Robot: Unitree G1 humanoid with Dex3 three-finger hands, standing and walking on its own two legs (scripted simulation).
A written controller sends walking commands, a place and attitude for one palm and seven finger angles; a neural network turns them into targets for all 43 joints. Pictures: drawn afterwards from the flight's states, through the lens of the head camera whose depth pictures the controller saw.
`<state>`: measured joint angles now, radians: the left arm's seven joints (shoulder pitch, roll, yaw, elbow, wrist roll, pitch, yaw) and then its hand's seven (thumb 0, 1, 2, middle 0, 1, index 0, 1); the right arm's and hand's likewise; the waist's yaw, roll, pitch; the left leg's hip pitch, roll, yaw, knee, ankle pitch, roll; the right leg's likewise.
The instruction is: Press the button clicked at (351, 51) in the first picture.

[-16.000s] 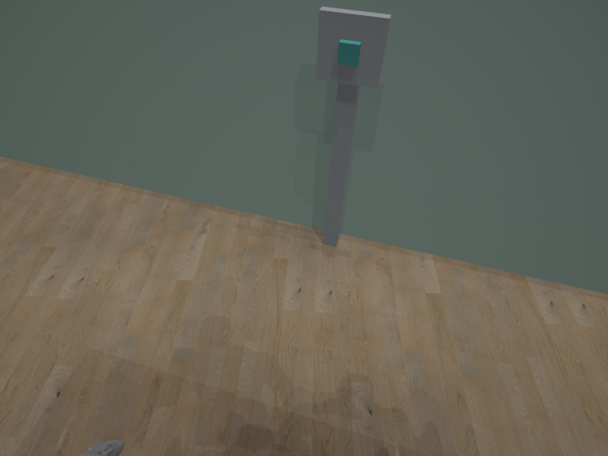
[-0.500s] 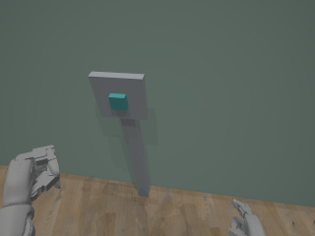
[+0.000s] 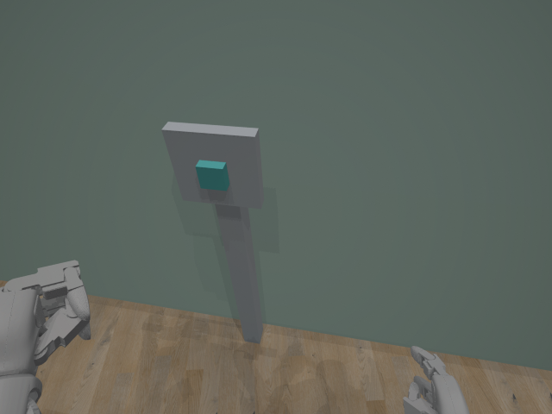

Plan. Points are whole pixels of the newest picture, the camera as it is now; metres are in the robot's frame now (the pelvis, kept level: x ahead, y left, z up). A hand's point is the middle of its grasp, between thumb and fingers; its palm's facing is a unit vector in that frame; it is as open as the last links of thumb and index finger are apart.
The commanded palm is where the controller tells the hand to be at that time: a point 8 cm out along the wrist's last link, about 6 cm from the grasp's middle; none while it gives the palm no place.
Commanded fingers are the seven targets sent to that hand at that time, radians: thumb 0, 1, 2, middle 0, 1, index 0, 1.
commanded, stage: step back with the hand held close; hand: left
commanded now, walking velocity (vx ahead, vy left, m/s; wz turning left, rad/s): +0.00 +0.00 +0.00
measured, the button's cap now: (213, 174) +0.52 +0.20 +0.07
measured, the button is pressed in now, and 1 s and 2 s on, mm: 0 0 0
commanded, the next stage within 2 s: stop stepping back and stand still in 1.30 s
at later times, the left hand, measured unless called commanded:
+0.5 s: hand (52, 323) +0.16 +0.27 +0.15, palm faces +0.28 -0.83 -0.49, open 3.1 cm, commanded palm +0.10 +0.31 +0.17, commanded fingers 0.00 0.90 0.90 -1.30 -1.50 -1.30 -1.50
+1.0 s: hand out of the picture +0.09 +0.29 +0.15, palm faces +0.38 -0.83 -0.40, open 3.1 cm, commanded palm +0.01 +0.33 +0.17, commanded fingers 0.00 0.90 0.90 -1.30 -1.50 -1.30 -1.50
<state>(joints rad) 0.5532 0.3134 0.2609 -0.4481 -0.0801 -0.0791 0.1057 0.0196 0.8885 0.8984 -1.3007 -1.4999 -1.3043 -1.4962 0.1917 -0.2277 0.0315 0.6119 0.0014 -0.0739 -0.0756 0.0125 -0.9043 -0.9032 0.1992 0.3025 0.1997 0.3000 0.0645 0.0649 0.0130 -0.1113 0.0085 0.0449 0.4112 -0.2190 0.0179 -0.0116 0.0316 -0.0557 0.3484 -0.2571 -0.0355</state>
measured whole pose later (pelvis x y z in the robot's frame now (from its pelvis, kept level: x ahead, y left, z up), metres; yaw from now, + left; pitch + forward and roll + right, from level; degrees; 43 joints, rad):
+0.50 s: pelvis -0.04 +0.03 -0.01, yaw -1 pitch +1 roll -1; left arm 0.65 0.43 0.36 -0.60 -0.07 -0.15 0.12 0.02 0.89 0.90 -1.30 -1.50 -1.30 -1.50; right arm 0.18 -0.23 0.00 0.52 0.02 0.05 -0.07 0.01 -0.91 -0.90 0.20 0.30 0.20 0.30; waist 0.00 0.01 0.03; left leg -0.32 -0.01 0.07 0.48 -0.18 0.06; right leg -0.24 0.01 -0.04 0.44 -0.23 0.00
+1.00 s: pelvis -0.11 +0.05 -0.02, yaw +2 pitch +1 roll -3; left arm 0.56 0.39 0.36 -0.61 -0.03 -0.22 0.15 0.02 0.88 0.90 -1.31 -1.50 -1.31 -1.50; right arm 0.20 -0.21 0.00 0.59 -0.02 -0.04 -0.07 0.01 -0.90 -0.90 0.20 0.30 0.20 0.30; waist -0.01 -0.02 0.03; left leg -0.43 -0.03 0.00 0.60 -0.18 0.07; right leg -0.41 0.03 0.00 0.73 -0.33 0.01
